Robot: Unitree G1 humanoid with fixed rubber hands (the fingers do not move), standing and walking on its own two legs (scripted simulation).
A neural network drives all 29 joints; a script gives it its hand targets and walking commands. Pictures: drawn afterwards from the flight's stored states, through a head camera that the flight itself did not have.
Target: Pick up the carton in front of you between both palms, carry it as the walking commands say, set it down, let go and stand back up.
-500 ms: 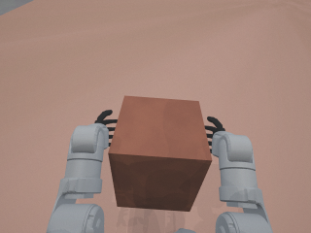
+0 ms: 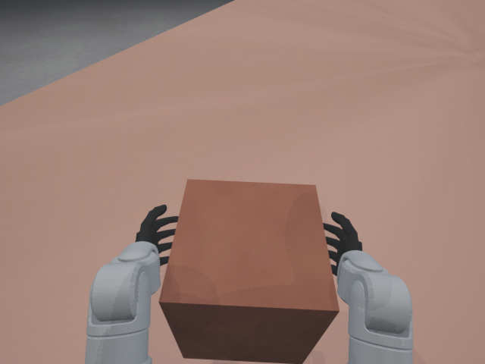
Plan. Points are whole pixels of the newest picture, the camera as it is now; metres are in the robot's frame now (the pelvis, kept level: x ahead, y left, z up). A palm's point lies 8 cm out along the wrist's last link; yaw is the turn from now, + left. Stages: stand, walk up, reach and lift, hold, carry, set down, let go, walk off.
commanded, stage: carry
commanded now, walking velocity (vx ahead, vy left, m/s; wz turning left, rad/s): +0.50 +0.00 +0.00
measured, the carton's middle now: (246, 275) +0.27 +0.00 +0.02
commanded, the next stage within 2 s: none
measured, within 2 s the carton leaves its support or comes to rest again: neither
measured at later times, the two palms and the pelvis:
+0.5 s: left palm (179, 141) +0.59 +0.18 +0.07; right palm (306, 150) +0.56 -0.12 +0.08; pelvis +0.31 +0.05 +0.00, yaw -4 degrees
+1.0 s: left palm (214, 77) +0.90 +0.13 +0.10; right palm (310, 82) +0.90 -0.17 +0.09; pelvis +0.63 -0.02 +0.00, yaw +0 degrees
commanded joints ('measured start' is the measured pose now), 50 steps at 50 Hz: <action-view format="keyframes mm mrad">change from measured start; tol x32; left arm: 1 -440 -820 -676 -18 -401 39 -273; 50 -423 -874 -698 -99 -417 10 -280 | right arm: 1 -441 842 682 -6 371 25 229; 50 -421 905 725 -80 381 -7 223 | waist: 1 -10 -140 -72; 10 -27 -110 -47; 13 -55 350 -252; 34 -27 135 -44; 38 5 -342 -215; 50 -11 -133 -100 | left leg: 1 -19 0 42 -154 117 -3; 10 320 -93 189 -329 64 55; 13 841 328 -625 -558 -41 264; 32 626 160 37 -594 233 114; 35 513 92 137 -276 392 64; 39 -148 -36 -67 505 -270 24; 50 -95 18 25 -64 122 -7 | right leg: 1 92 -228 143 -166 57 -72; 10 87 -169 1 160 393 -11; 15 -556 -45 200 1037 -238 31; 35 -31 28 -75 151 54 22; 38 420 -399 724 -76 31 -177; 50 213 -240 142 -157 153 -74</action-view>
